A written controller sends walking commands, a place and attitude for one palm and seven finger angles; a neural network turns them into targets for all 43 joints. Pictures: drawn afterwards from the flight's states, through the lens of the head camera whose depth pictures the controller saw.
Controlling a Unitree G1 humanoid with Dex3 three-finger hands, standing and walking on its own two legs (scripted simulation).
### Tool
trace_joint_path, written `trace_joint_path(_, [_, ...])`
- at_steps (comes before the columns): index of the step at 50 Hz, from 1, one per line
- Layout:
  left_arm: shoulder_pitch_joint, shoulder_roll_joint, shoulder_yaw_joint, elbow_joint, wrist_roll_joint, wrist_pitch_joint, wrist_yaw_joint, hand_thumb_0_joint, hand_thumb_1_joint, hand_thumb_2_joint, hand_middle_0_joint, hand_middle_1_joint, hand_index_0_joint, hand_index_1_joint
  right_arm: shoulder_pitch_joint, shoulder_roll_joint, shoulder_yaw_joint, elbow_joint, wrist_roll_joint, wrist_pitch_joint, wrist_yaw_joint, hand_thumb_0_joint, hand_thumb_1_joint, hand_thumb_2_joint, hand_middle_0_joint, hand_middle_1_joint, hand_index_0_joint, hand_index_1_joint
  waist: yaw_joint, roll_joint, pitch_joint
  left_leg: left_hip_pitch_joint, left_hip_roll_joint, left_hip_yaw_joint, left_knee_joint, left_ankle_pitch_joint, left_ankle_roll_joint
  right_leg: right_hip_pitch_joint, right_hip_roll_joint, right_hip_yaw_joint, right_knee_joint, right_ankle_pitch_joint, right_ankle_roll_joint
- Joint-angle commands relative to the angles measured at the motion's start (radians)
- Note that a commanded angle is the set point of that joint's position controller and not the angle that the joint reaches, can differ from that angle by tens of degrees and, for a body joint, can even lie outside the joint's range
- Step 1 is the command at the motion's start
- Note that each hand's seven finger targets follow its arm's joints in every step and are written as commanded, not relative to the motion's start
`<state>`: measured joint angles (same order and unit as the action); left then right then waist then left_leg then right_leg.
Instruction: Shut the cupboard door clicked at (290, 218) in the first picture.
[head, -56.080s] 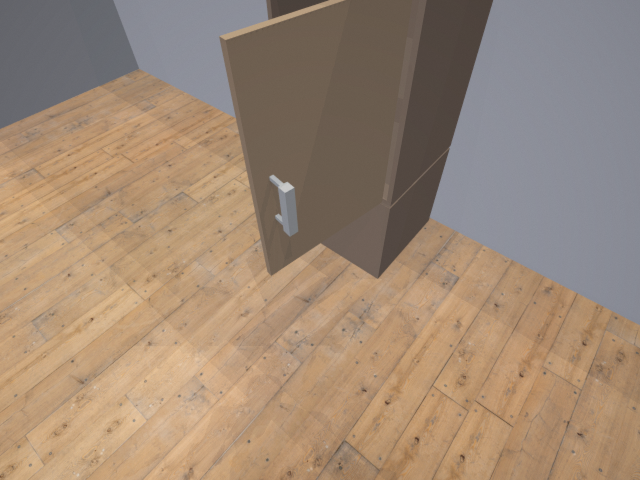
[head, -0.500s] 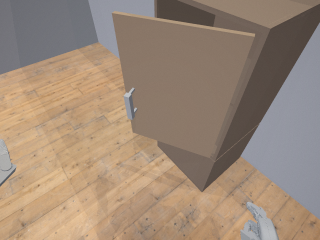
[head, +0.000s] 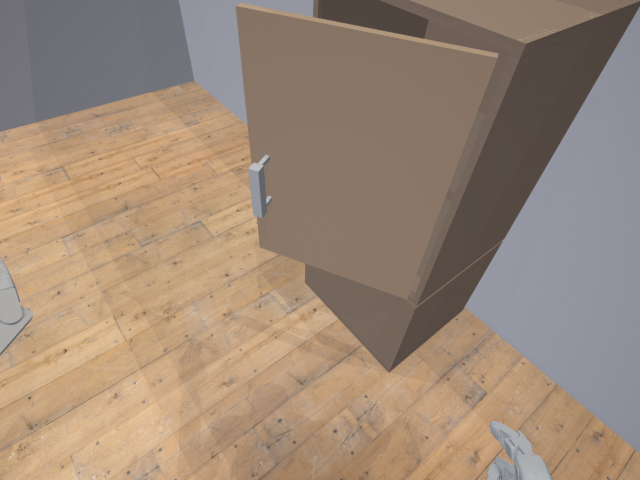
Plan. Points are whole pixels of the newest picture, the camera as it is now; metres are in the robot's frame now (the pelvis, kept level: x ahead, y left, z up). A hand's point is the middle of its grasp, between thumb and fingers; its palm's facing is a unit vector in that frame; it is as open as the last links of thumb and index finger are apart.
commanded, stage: step back with the hand held close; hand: left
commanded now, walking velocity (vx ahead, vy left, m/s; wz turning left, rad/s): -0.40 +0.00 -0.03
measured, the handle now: (262, 186) +0.71 +0.15 -0.07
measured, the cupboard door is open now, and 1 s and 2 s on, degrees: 29 29 29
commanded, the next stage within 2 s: stop stepping back and stand still in 0.92 s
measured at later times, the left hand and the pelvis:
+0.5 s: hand out of the picture +0.13 +0.27 +0.19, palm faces +0.51 -0.76 -0.41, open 7.4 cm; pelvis -0.06 +0.00 +0.00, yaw +3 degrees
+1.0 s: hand out of the picture +0.02 +0.29 +0.21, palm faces +0.54 -0.78 -0.30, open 7.4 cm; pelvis -0.19 +0.02 +0.01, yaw +1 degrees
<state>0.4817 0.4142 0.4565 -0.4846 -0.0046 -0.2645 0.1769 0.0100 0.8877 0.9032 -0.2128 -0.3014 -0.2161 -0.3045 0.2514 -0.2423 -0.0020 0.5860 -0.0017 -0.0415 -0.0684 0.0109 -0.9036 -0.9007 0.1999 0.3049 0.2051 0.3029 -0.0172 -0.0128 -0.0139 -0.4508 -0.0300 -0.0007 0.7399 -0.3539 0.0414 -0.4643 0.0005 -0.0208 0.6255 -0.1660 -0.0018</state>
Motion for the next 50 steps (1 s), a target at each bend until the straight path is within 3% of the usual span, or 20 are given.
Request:
trace_joint_path(1, [-0.003, 0.219, 0.137, -0.159, -0.02, -0.048, 0.031, 0.0, 0.9, 0.9, -0.2, -0.3, -0.2, -0.3, -0.105, -0.126, -0.05, -0.158, 0.009, -0.044, -0.01, 0.0, -0.9, -0.9, 0.2, 0.3, 0.2, 0.3, -0.002, 0.002, -0.048, -0.161, 0.08, -0.118, -0.222, -0.193, 0.018, 0.158, -0.129, 0.214, -0.199, -0.248, -0.055])
trace_joint_path(6, [0.016, 0.219, 0.178, -0.209, 0.0, -0.066, 0.029, 0.0, 0.9, 0.9, -0.2, -0.3, -0.2, -0.3, -0.118, -0.141, -0.057, -0.173, 0.013, -0.067, -0.027, 0.0, -0.9, -0.9, 0.2, 0.3, 0.2, 0.3, 0.013, 0.209, -0.119, -0.493, 0.237, -0.256, -0.477, -0.353, 0.096, 0.54, 0.036, 0.061, 0.19, 0.043, 0.017])
trace_joint_path(9, [0.021, 0.219, 0.191, -0.233, 0.004, -0.073, 0.012, 0.0, 0.9, 0.9, -0.2, -0.3, -0.2, -0.3, -0.116, -0.146, -0.072, -0.174, 0.013, -0.09, -0.026, 0.0, -0.9, -0.9, 0.2, 0.3, 0.2, 0.3, 0.014, 0.196, -0.14, -0.511, 0.263, -0.226, -0.443, -0.397, 0.104, 0.574, 0.055, 0.093, 0.23, 0.041, 0.022])
trace_joint_path(13, [-0.009, 0.193, 0.155, -0.23, -0.013, -0.071, 0.0, 0.0, 0.9, 0.9, -0.2, -0.3, -0.2, -0.3, -0.101, -0.128, -0.063, -0.14, 0.002, -0.099, -0.028, 0.0, -0.9, -0.9, 0.2, 0.3, 0.2, 0.3, 0.001, 0.103, -0.124, -0.371, 0.187, -0.156, -0.324, -0.185, 0.06, 0.445, 0.0, 0.186, 0.129, 0.234, -0.012])
trace_joint_path(16, [-0.054, 0.19, 0.141, -0.224, -0.007, -0.064, -0.002, 0.0, 0.9, 0.9, -0.2, -0.3, -0.2, -0.3, -0.1, -0.129, -0.069, -0.13, -0.001, -0.099, -0.024, 0.0, -0.9, -0.9, 0.2, 0.3, 0.2, 0.3, -0.001, 0.072, -0.103, -0.352, 0.138, -0.116, -0.26, -0.341, 0.041, 0.354, -0.052, 0.279, 0.016, 0.025, -0.034])
trace_joint_path(21, [-0.058, 0.218, 0.134, -0.213, -0.018, -0.048, 0.017, 0.0, 0.9, 0.9, -0.2, -0.3, -0.2, -0.3, -0.114, -0.095, -0.06, -0.118, -0.008, -0.072, -0.009, 0.0, -0.9, -0.9, 0.2, 0.3, 0.2, 0.3, -0.006, -0.057, -0.058, -0.077, 0.071, -0.074, -0.103, -0.203, -0.014, -0.014, -0.173, 0.374, -0.251, -0.296, -0.097])
trace_joint_path(24, [-0.026, 0.218, 0.132, -0.215, -0.023, -0.048, 0.026, 0.0, 0.9, 0.9, -0.2, -0.3, -0.2, -0.3, -0.102, -0.086, -0.056, -0.125, 0.002, -0.049, -0.007, 0.0, -0.9, -0.9, 0.2, 0.3, 0.2, 0.3, -0.018, -0.063, -0.087, 0.019, 0.073, -0.077, -0.124, -0.186, -0.007, -0.082, -0.146, 0.285, -0.256, -0.33, -0.073])
trace_joint_path(26, [-0.012, 0.214, 0.138, -0.228, -0.026, -0.051, 0.029, 0.0, 0.9, 0.9, -0.2, -0.3, -0.2, -0.3, -0.1, -0.099, -0.06, -0.136, 0.006, -0.043, -0.014, 0.0, -0.9, -0.9, 0.2, 0.3, 0.2, 0.3, -0.023, 0.042, -0.091, -0.039, 0.121, -0.138, -0.255, -0.259, 0.018, -0.024, -0.072, 0.198, -0.159, -0.317, -0.041])
trace_joint_path(29, [-0.022, 0.203, 0.16, -0.287, -0.026, -0.049, 0.022, 0.0, 0.9, 0.9, -0.2, -0.3, -0.2, -0.3, -0.138, -0.104, -0.064, -0.156, 0.0, -0.066, -0.028, 0.0, -0.9, -0.9, 0.2, 0.3, 0.2, 0.3, 0.007, 0.354, -0.133, -0.355, 0.379, -0.365, -0.612, -0.441, 0.106, 0.309, 0.114, 0.014, 0.42, -0.224, 0.027])
trace_joint_path(32, [-0.033, 0.246, 0.187, -0.359, -0.05, -0.056, 0.02, 0.0, 0.9, 0.9, -0.2, -0.3, -0.2, -0.3, -0.156, -0.086, -0.087, -0.138, 0.006, -0.108, -0.018, 0.0, -0.9, -0.9, 0.2, 0.3, 0.2, 0.3, 0.022, 0.191, -0.225, -0.072, 0.36, -0.213, -0.494, -0.145, 0.066, 0.2, 0.088, 0.032, 0.39, -0.333, 0.013])
trace_joint_path(35, [0.119, 0.202, 0.159, -0.218, -0.077, -0.022, 0.019, 0.0, 0.9, 0.9, -0.2, -0.3, -0.2, -0.3, -0.173, -0.076, -0.083, -0.123, 0.025, -0.12, -0.001, 0.0, -0.9, -0.9, 0.2, 0.3, 0.2, 0.3, 0.029, 0.29, -0.204, -0.028, 0.332, -0.046, -0.507, -0.222, -0.015, 0.233, 0.072, -0.058, 0.178, -0.396, -0.017])
trace_joint_path(37, [0.072, 0.188, 0.13, -0.207, -0.082, -0.024, 0.006, 0.0, 0.9, 0.9, -0.2, -0.3, -0.2, -0.3, -0.163, -0.071, -0.066, -0.106, 0.014, -0.11, -0.003, 0.0, -0.9, -0.9, 0.2, 0.3, 0.2, 0.3, 0.012, 0.27, -0.124, -0.035, 0.326, -0.017, -0.474, -0.262, -0.065, 0.226, 0.022, -0.022, -0.037, -0.397, -0.044])
trace_joint_path(39, [-0.021, 0.214, 0.117, -0.222, -0.062, -0.045, 0.009, 0.0, 0.9, 0.9, -0.2, -0.3, -0.2, -0.3, -0.15, -0.06, -0.061, -0.082, 0.005, -0.096, -0.001, 0.0, -0.9, -0.9, 0.2, 0.3, 0.2, 0.3, 0.002, 0.014, -0.035, 0.103, 0.202, 0.062, -0.13, -0.145, -0.125, -0.061, -0.155, 0.339, -0.339, -0.496, -0.138])
trace_joint_path(40, [-0.102, 0.243, 0.097, -0.222, -0.041, -0.052, 0.027, 0.0, 0.9, 0.9, -0.2, -0.3, -0.2, -0.3, -0.148, -0.045, -0.053, -0.056, 0.002, -0.095, -0.001, 0.0, -0.9, -0.9, 0.2, 0.3, 0.2, 0.3, 0.007, -0.154, -0.015, 0.206, 0.126, 0.056, 0.156, -0.05, -0.136, -0.262, -0.356, 0.575, -0.496, -0.485, -0.206])
trace_joint_path(41, [-0.204, 0.282, 0.119, -0.26, -0.017, -0.066, 0.051, 0.0, 0.9, 0.9, -0.2, -0.3, -0.2, -0.3, -0.149, -0.05, -0.047, -0.034, -0.028, -0.103, -0.002, 0.0, -0.9, -0.9, 0.2, 0.3, 0.2, 0.3, 0.016, -0.154, -0.01, 0.165, 0.103, 0.037, 0.254, -0.094, -0.124, -0.214, -0.396, 0.541, -0.473, -0.083, -0.23])
trace_joint_path(43, [-0.268, 0.233, 0.037, -0.269, -0.019, -0.03, 0.026, 0.0, 0.9, 0.9, -0.2, -0.3, -0.2, -0.3, -0.172, -0.034, -0.039, -0.074, 0.011, -0.1, -0.013, 0.0, -0.9, -0.9, 0.2, 0.3, 0.2, 0.3, 0.012, -0.312, -0.068, 0.042, 0.083, 0.01, 0.199, -0.05, -0.099, 0.033, -0.286, 0.379, -0.267, 0.399, -0.167])
trace_joint_path(45, [-0.326, 0.233, 0.043, -0.23, -0.016, -0.007, 0.019, 0.0, 0.9, 0.9, -0.2, -0.3, -0.2, -0.3, -0.187, -0.037, -0.018, -0.061, 0.01, -0.077, -0.037, 0.0, -0.9, -0.9, 0.2, 0.3, 0.2, 0.3, -0.006, -0.171, -0.031, 0.13, 0.056, 0.062, -0.06, 0.075, -0.1, 0.069, -0.198, 0.23, -0.145, 0.575, -0.098])
trace_joint_path(46, [-0.368, 0.225, 0.021, -0.213, -0.017, 0.004, 0.011, 0.0, 0.9, 0.9, -0.2, -0.3, -0.2, -0.3, -0.201, -0.058, -0.016, -0.05, 0.012, -0.068, -0.047, 0.0, -0.9, -0.9, 0.2, 0.3, 0.2, 0.3, -0.015, -0.008, 0.005, 0.181, 0.058, 0.074, -0.235, 0.287, -0.098, 0.045, -0.147, 0.179, -0.066, 0.541, -0.045])
trace_joint_path(48, [-0.324, 0.188, 0.02, -0.194, -0.017, -0.004, 0.0, 0.0, 0.9, 0.9, -0.2, -0.3, -0.2, -0.3, -0.171, -0.089, -0.044, -0.049, 0.002, -0.078, -0.039, 0.0, -0.9, -0.9, 0.2, 0.3, 0.2, 0.3, 0.006, 0.336, -0.106, 0.294, 0.329, -0.102, -0.366, 0.899, -0.022, 0.03, 0.011, 0.086, 0.153, -0.019, 0.031])
trace_joint_path(50, [-0.229, 0.151, 0.024, -0.135, -0.026, -0.027, -0.016, 0.0, 0.9, 0.9, -0.2, -0.3, -0.2, -0.3, -0.117, -0.082, -0.074, -0.06, 0.012, -0.095, 0.0, 0.0, -0.9, -0.9, 0.2, 0.3, 0.2, 0.3, 0.009, 0.231, -0.189, 0.329, 0.397, -0.059, -0.378, 0.78, 0.044, 0.044, 0.056, 0.106, 0.31, -0.372, 0.011])
